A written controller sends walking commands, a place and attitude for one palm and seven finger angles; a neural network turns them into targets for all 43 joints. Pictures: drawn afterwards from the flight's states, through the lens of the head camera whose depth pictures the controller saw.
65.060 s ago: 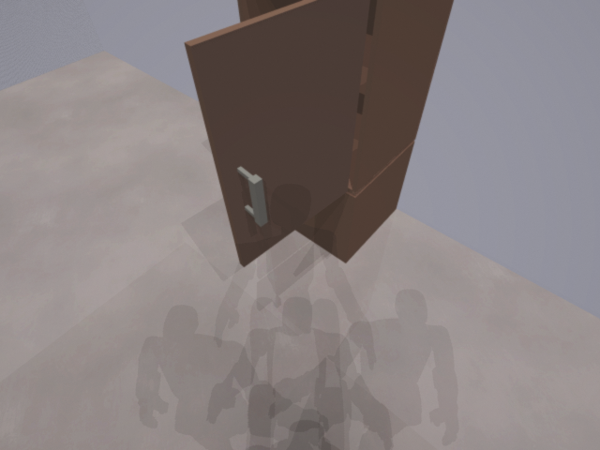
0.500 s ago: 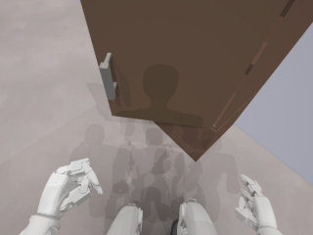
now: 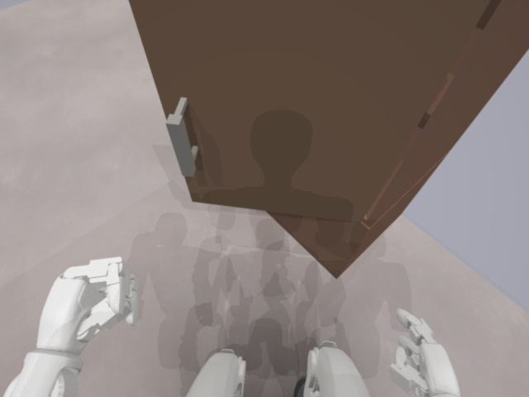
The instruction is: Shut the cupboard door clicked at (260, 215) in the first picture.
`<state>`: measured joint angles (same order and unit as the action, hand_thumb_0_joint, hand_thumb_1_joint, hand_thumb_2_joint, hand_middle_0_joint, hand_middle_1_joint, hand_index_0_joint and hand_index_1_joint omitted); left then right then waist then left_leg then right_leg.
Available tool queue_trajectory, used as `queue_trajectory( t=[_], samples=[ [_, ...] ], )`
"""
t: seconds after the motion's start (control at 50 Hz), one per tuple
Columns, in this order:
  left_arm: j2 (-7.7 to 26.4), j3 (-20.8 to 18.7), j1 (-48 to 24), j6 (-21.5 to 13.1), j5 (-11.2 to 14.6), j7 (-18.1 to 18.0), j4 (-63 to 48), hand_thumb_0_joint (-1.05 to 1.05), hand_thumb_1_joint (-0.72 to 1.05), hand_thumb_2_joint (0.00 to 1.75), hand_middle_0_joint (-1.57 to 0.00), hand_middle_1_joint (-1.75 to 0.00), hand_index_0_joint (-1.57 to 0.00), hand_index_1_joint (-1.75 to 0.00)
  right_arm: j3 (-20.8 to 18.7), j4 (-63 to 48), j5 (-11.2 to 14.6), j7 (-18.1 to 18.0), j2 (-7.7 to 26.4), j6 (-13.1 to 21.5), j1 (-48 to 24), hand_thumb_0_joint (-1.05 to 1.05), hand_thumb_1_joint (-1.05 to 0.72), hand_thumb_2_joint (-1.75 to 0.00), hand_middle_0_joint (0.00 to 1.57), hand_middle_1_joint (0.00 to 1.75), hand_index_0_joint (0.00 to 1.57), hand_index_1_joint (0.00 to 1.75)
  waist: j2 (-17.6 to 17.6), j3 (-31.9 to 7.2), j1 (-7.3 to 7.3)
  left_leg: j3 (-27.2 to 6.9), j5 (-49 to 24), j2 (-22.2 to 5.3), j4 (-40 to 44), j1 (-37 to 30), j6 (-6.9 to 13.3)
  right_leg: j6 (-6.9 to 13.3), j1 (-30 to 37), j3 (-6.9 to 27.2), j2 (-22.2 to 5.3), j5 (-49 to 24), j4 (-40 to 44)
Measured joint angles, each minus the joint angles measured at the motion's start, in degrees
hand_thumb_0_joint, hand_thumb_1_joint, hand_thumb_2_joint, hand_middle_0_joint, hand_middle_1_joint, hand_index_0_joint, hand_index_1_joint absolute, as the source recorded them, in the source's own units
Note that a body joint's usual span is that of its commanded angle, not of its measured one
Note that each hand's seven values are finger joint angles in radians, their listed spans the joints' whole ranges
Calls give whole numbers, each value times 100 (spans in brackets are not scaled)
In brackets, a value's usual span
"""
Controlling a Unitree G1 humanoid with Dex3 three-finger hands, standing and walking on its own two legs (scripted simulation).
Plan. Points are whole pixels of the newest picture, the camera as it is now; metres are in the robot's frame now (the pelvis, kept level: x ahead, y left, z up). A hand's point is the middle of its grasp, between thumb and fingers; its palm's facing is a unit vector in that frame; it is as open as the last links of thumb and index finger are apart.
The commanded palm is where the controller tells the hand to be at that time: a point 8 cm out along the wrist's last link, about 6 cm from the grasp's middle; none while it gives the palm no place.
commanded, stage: raise the hand and make a fist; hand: left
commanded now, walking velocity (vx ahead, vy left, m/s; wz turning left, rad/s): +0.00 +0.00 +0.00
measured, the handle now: (185, 139) +0.52 +0.18 +0.04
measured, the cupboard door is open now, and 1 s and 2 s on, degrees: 40 40 40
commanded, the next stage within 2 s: bring the fist close to the handle in 0.30 s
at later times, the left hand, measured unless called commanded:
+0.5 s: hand (138, 315) +0.22 +0.18 +0.05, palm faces -0.08 -1.00 -0.04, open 3.1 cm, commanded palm +0.22 +0.23 +0.05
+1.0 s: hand (169, 240) +0.32 +0.16 +0.04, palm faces -0.08 -1.00 -0.04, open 3.1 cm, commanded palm +0.32 +0.21 +0.05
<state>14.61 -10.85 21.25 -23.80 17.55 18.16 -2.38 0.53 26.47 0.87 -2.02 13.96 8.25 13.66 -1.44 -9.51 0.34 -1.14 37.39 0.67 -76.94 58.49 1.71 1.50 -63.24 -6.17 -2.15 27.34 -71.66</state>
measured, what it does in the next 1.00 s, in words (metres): stands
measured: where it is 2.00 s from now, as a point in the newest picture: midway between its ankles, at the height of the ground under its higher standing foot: outside the picture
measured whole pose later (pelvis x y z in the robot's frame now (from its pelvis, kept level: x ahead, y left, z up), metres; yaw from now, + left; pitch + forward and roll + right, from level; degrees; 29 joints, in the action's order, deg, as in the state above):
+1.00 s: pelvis +0.00 +0.00 +0.01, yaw +0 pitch +20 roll -1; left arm 14.5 -8.5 -3.7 -20.8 12.7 13.5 18.1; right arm 1.1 29.7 0.7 -1.8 15.0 6.1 15.4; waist -1.3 -9.0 -2.1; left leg -0.2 35.3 1.1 -74.0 58.5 1.8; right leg 1.5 -63.7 -5.1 -2.3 25.6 -69.5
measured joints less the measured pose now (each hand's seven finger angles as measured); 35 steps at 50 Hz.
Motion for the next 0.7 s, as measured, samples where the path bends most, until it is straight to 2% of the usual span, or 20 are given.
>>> queue_trajectory(
  t=[0.1, 0.26, 0.42, 0.48, 0.56, 0.62, 0.7],
  samples=[
    [24, 237, 70, 305, -103, 165, 168, 1, 90, 90, -129, -150, -130, -150, -31, -48, 30, -42, 51, 12, 50, 1, -90, -90, 20, 30, 20, 30, 9, 22, -70, 48, -37, -7, 54, -21, 2, 5, -11, 47, 12, -37, 23],
    [-7, 52, 114, -188, -19, -137, -36, 2, 90, 90, -130, -150, -130, -150, -73, -42, -11, -44, 27, 24, 50, 1, -91, -90, 20, 30, 20, 30, 63, -13, -55, 27, -49, -9, 32, -29, -32, 39, -3, 28, 11, -34, -12],
    [15, 268, 122, 111, -95, 125, 211, 1, 90, 90, -130, -150, -130, -150, 4, -122, 32, -63, 17, 9, -37, 1, -90, -90, 20, 30, 20, 30, 39, 10, -40, 26, -83, -6, 42, -25, -28, 40, -3, 28, 9, -66, 2],
    [33, 263, 56, -27, -78, 64, 123, 2, 90, 90, -130, -150, -130, -150, 21, -120, 1, -102, 6, 65, -32, 1, -90, -90, 20, 30, 20, 30, 57, 18, -27, 6, -78, -10, 11, -2, -34, 46, -13, 7, 11, -66, -11],
    [13, 183, -431, -233, -85, -96, 274, 2, 89, 90, -130, -150, -130, -150, 52, -29, -32, -94, 56, 114, -73, 1, -90, -90, 20, 30, 20, 30, 34, 16, -18, -42, -54, 9, -110, 127, -38, 50, -110, -38, -14, -44, -101],
    [-12, 233, -887, -83, -149, -98, 555, 1, 90, 90, -130, -150, -130, -150, 81, 30, -12, -78, 89, 91, -107, 1, -90, -90, 20, 30, 20, 30, 14, 29, -37, -39, -51, 20, -166, 218, -28, 42, -197, -35, -27, -44, -150],
    [-11, 436, -1364, 359, -315, -82, 837, 1, 90, 90, -130, -150, -130, -150, 99, 58, 9, -79, 87, 33, -91, 1, -90, -90, 20, 30, 20, 30, -8, 81, -113, -4, -88, 24, -109, 231, -11, 27, -221, -1, -26, -87, -100]
  ],
)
